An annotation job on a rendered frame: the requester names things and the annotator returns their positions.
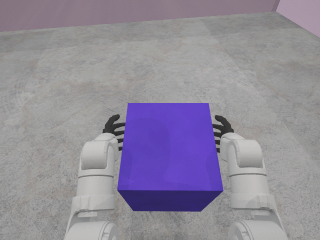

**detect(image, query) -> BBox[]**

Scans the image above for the carton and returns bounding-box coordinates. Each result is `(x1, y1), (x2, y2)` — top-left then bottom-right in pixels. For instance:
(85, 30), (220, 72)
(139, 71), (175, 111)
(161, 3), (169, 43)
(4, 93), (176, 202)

(117, 103), (224, 212)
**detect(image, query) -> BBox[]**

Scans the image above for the robot left upper arm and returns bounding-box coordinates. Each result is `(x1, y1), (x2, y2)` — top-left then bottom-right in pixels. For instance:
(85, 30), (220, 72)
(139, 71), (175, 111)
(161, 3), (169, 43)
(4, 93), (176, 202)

(65, 221), (120, 240)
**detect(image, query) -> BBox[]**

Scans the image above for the left robot forearm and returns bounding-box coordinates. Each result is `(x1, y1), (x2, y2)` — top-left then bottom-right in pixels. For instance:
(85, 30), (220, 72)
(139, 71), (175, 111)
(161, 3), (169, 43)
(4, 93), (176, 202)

(64, 133), (119, 240)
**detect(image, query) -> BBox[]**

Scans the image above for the right robot forearm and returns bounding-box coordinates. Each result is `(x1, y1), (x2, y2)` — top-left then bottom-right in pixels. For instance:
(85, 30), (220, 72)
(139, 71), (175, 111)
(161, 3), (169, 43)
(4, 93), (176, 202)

(219, 132), (289, 240)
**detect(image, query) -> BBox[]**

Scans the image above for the robot right hand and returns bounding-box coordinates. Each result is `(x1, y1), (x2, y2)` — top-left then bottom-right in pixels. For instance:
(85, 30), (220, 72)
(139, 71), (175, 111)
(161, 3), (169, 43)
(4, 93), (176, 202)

(212, 115), (234, 153)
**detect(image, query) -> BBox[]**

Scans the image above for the robot left hand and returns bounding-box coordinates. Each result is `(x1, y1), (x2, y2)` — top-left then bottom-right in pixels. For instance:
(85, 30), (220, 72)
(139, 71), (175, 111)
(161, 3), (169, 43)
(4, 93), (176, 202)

(102, 114), (126, 151)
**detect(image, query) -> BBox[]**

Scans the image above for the robot right upper arm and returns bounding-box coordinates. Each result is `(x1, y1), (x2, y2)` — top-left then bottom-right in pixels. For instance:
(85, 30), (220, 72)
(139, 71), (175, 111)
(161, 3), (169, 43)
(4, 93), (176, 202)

(228, 220), (288, 240)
